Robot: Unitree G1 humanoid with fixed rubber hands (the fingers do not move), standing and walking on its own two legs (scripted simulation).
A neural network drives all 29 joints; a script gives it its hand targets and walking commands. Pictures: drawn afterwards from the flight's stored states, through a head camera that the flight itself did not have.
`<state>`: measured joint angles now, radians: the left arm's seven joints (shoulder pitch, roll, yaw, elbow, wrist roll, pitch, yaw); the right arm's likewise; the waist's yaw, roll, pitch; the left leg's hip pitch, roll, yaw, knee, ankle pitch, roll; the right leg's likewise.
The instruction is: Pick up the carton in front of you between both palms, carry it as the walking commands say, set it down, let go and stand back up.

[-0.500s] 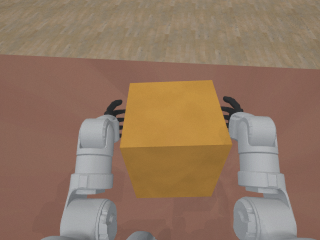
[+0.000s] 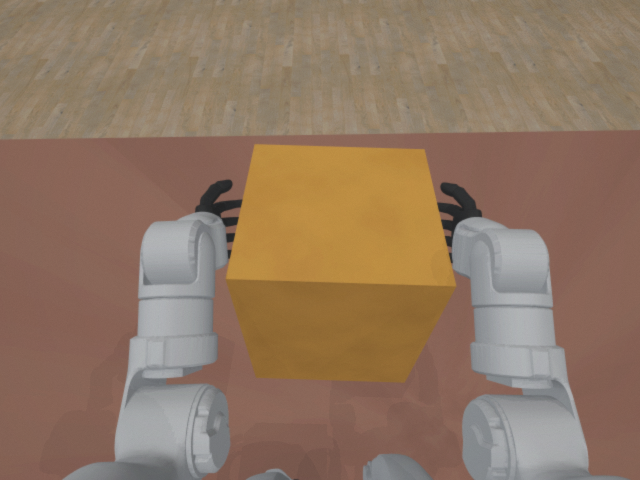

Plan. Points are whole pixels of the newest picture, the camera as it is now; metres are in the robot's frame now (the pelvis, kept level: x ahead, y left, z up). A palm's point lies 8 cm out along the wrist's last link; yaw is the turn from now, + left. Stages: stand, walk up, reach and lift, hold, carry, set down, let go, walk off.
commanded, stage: carry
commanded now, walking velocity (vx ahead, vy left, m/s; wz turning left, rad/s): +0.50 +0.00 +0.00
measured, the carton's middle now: (334, 271) +0.37 -0.01 +0.03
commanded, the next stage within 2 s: none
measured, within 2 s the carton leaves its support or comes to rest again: neither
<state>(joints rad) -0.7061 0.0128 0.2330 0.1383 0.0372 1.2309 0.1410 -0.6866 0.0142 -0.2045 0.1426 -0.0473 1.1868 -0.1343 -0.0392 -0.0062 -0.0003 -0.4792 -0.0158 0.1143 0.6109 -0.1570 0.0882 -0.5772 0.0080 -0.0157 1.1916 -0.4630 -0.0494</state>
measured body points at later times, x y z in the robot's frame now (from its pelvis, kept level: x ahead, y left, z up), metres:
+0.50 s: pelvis +0.27 -0.06 +0.00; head +0.30 -0.08 +0.45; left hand +0.62 +0.11 +0.09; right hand +0.65 -0.20 +0.09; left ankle +0.29 +0.10 -0.66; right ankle +0.27 -0.10 -0.74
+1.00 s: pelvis +0.54 +0.00 -0.04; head +0.57 +0.00 +0.41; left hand +0.91 +0.13 +0.03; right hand +0.90 -0.17 +0.03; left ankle +0.60 +0.04 -0.76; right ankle +0.51 -0.12 -0.69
